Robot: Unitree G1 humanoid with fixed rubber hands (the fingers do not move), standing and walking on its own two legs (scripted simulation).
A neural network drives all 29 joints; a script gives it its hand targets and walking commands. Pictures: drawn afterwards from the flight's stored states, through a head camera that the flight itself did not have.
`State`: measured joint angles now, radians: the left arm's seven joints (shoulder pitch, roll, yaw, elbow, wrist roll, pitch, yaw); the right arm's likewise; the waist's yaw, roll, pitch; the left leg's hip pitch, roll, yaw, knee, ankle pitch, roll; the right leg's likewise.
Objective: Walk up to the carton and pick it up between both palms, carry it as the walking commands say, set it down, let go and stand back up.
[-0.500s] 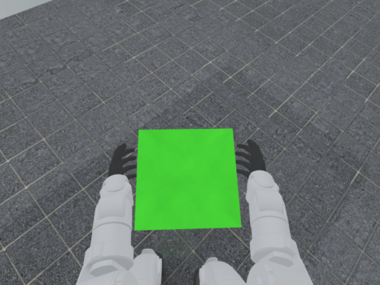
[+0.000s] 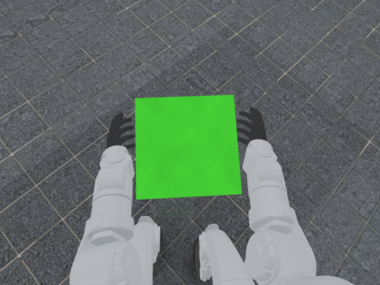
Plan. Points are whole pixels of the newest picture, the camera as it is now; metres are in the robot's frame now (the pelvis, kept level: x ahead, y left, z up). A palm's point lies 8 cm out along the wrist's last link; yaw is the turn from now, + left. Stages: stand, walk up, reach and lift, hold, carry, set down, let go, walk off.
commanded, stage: set down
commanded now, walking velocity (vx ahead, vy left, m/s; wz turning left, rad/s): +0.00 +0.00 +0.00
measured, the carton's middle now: (186, 148) +0.41 +0.00 -0.14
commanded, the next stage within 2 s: none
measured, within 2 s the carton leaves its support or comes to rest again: neither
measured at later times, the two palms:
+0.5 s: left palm (126, 150) +0.40 +0.15 -0.15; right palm (243, 144) +0.42 -0.15 -0.13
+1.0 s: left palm (132, 150) +0.43 +0.15 -0.24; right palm (233, 145) +0.45 -0.15 -0.22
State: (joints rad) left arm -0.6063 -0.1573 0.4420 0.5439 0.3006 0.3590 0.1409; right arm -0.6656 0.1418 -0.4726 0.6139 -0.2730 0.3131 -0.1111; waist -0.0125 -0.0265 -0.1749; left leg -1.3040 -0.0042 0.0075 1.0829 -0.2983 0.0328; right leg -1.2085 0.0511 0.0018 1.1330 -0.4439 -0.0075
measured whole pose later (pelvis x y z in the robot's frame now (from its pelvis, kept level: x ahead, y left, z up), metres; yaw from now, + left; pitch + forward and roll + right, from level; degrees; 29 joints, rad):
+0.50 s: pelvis -0.01 -0.01 -0.08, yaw -1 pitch +39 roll -2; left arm -0.73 -0.08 0.40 0.62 0.21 0.34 0.19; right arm -0.79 0.06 -0.40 0.70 -0.17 0.28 -0.17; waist 0.00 -0.03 -0.26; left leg -1.70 -0.01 0.00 1.40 -0.38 0.02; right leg -1.61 0.06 -0.01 1.46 -0.55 -0.01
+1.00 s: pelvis -0.02 +0.00 -0.15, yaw -3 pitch +45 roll -2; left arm -0.91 -0.02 0.41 0.68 0.17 0.33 0.21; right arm -0.98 -0.01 -0.38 0.78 -0.15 0.27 -0.19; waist 0.01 -0.03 -0.21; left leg -1.99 -0.03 -0.02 1.63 -0.43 0.00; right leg -1.89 0.09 0.01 1.70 -0.59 0.00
